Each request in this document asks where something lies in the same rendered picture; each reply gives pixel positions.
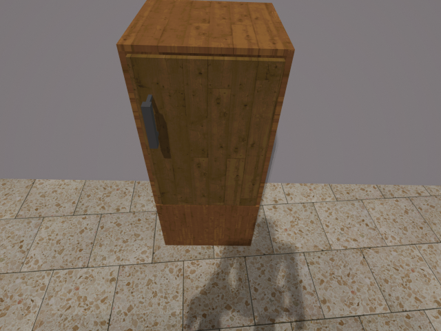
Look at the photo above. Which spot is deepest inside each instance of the cupboard door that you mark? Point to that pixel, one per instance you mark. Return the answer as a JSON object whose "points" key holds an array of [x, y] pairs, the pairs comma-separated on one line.
{"points": [[214, 117]]}

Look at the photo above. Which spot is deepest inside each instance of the handle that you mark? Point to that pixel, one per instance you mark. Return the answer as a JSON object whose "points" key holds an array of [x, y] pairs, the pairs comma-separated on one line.
{"points": [[149, 121]]}

